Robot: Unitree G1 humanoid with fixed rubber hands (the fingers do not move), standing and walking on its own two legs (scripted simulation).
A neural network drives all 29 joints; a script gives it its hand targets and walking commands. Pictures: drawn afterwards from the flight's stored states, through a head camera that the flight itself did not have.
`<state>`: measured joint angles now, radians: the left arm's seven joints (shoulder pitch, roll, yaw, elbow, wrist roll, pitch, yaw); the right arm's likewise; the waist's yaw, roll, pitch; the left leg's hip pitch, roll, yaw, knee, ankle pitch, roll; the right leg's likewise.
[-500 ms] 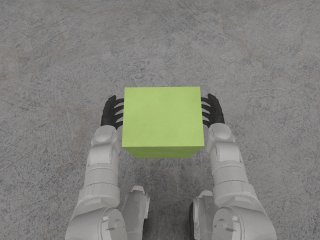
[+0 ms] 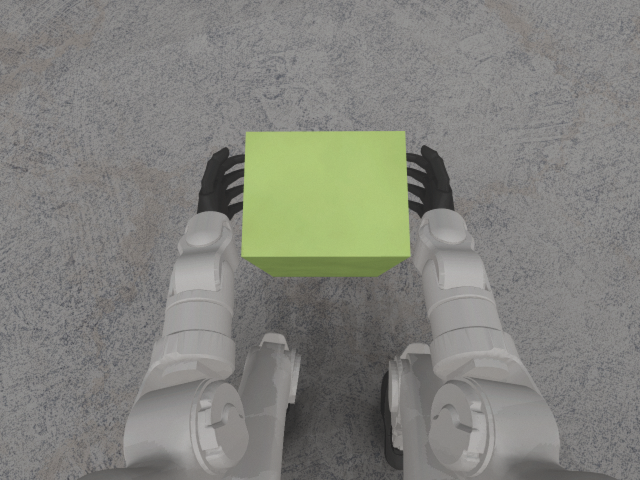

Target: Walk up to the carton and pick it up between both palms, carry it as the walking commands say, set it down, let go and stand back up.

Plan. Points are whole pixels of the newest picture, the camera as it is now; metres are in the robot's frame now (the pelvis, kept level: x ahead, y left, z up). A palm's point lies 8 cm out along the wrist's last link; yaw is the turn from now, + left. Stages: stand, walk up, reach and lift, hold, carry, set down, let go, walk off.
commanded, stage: set down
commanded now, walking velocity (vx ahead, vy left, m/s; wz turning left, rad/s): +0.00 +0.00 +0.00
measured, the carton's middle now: (325, 219) +0.45 +0.05 -0.15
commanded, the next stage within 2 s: none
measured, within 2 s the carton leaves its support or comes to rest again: neither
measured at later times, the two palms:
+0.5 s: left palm (234, 215) +0.45 +0.18 -0.16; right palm (418, 215) +0.47 -0.09 -0.16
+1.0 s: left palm (247, 218) +0.47 +0.19 -0.25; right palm (405, 221) +0.49 -0.08 -0.25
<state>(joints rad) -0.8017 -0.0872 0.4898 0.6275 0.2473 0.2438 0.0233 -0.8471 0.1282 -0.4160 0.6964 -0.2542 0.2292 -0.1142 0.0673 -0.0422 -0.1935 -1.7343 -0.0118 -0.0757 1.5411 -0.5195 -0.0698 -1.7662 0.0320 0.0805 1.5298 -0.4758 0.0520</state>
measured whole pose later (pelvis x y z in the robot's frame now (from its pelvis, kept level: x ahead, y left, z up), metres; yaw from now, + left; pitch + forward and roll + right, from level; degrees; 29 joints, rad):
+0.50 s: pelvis -0.02 +0.00 -0.07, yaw +0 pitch +45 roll +1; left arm -0.98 -0.03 0.49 0.66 0.24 0.26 0.03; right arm -1.02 0.08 -0.45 0.73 -0.23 0.23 -0.12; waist 0.06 -0.05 -0.13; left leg -2.00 -0.03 -0.08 1.75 -0.54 -0.08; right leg -2.03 0.06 0.10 1.73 -0.49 0.07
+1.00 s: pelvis -0.03 +0.01 -0.13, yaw +0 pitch +48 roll +0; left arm -1.15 0.05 0.45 0.72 0.19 0.25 0.05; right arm -1.18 0.02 -0.44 0.75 -0.20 0.23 -0.14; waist 0.05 -0.04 -0.01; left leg -2.22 -0.05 -0.09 1.93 -0.55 -0.09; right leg -2.24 0.08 0.11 1.91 -0.50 0.10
